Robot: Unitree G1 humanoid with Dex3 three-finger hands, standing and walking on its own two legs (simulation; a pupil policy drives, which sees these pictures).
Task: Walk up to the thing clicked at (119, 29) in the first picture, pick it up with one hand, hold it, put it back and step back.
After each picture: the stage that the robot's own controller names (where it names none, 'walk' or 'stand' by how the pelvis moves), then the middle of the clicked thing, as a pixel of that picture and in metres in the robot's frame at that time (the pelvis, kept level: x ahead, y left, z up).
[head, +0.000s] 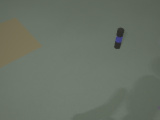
stand; (118, 38) +1.33 -0.40 -0.66
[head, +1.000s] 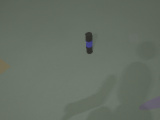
walk; (89, 43) +1.26 +0.01 -0.63
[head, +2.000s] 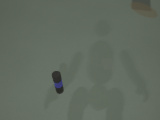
walk; (58, 82) +0.77 +0.25 -0.63
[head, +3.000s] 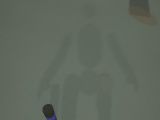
walk; (50, 115) +0.46 +0.23 -0.64
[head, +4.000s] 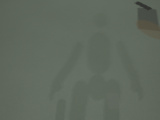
stand; out of the picture +0.40 +0.23 -0.65
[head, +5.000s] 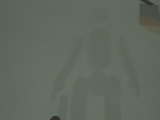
stand; out of the picture +0.41 +0.22 -0.66
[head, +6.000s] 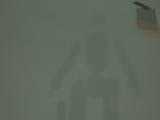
stand; out of the picture +0.38 +0.22 -0.65
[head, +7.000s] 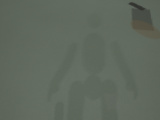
stand; out of the picture +0.38 +0.23 -0.65
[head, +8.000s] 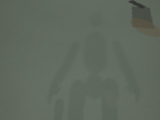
stand; out of the picture +0.40 +0.24 -0.66
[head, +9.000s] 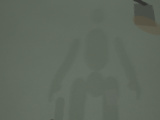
stand; out of the picture +0.40 +0.24 -0.66
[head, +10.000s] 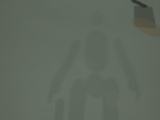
stand; out of the picture +0.40 +0.24 -0.66
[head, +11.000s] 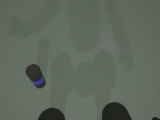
go down; (37, 77) +0.46 +0.22 -0.44
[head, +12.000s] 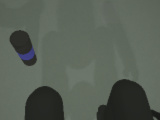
go down; (25, 50) +0.50 +0.23 -0.27
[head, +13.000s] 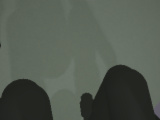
close in; out of the picture +0.49 +0.26 -0.19
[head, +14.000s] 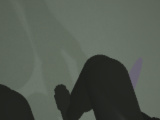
close; out of the picture +0.48 +0.29 -0.17
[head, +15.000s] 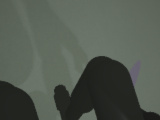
lift; out of the picture +0.45 +0.28 -0.17
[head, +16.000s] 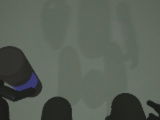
lift; (23, 78) +0.34 +0.20 -0.01
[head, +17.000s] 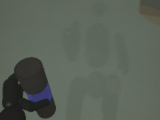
hold; (39, 92) +0.31 +0.16 +0.03
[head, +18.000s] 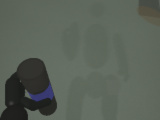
hold; (41, 91) +0.32 +0.16 +0.03
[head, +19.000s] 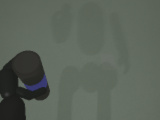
crouch; (35, 80) +0.36 +0.16 -0.02
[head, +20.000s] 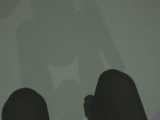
lower; out of the picture +0.51 +0.24 -0.05
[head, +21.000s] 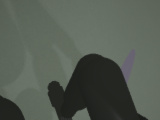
lower; out of the picture +0.49 +0.29 -0.17
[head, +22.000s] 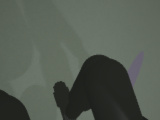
lower; out of the picture +0.48 +0.28 -0.18
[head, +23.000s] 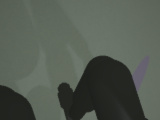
lower; out of the picture +0.46 +0.27 -0.18
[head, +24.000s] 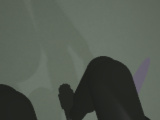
lower; out of the picture +0.45 +0.27 -0.18
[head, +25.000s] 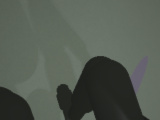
open; out of the picture +0.47 +0.25 -0.17
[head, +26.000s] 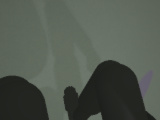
stand; out of the picture +0.46 +0.24 -0.18
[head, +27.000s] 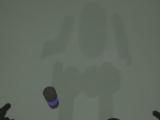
stand; (51, 98) +0.42 +0.18 -0.50
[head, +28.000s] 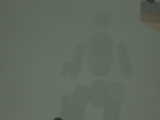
stand; out of the picture +0.40 +0.17 -0.60
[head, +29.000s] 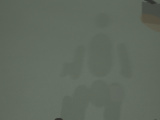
stand; out of the picture +0.40 +0.17 -0.60
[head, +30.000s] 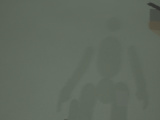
stand; out of the picture +0.42 +0.17 -0.65
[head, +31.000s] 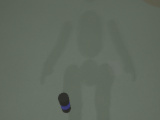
walk; (65, 103) +0.46 +0.13 -0.63
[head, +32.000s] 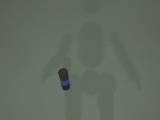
walk; (64, 80) +0.67 +0.15 -0.63
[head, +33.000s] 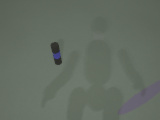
stand; (56, 54) +0.99 +0.26 -0.63
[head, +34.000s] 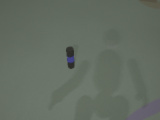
stand; (70, 58) +1.04 +0.14 -0.65
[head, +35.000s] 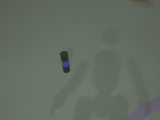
stand; (65, 62) +1.02 +0.18 -0.66
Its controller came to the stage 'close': yes
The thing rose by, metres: 0.69
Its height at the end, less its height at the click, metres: +0.00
